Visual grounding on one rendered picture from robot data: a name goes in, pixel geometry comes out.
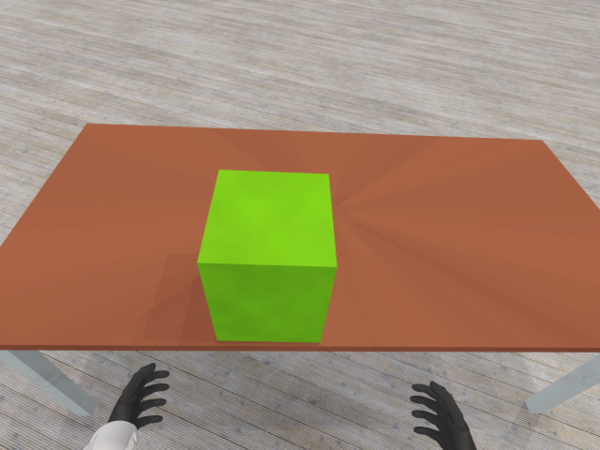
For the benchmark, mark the left robot hand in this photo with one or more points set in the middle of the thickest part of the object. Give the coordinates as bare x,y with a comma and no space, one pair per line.
129,406

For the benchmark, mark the left robot forearm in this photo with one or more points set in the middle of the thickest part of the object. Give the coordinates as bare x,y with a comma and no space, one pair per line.
116,435

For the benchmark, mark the carton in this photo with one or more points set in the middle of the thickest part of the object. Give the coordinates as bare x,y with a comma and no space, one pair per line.
268,256

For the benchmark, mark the table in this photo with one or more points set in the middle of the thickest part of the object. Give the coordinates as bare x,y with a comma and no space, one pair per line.
443,244

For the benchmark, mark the right robot hand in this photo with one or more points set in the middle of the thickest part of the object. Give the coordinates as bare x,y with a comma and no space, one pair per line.
454,433

